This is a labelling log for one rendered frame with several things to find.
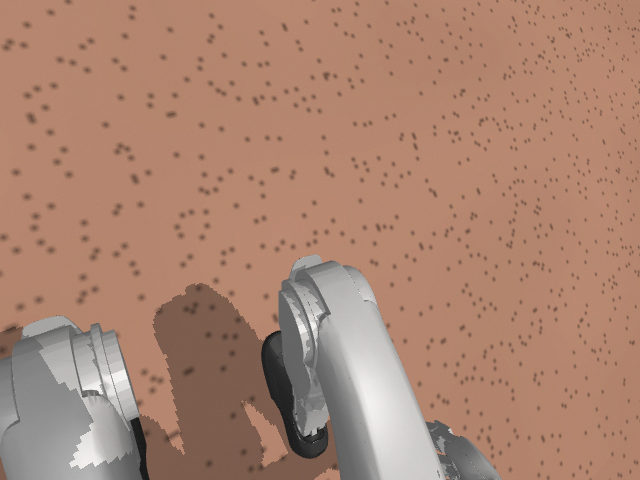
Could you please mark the right robot foot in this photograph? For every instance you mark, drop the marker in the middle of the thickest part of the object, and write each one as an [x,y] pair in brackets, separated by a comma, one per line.
[280,389]

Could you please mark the left robot foot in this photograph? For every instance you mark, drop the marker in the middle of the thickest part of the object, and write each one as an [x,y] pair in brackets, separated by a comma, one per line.
[141,444]

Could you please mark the right robot hand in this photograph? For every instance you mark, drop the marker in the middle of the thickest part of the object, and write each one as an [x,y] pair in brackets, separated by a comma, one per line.
[463,460]

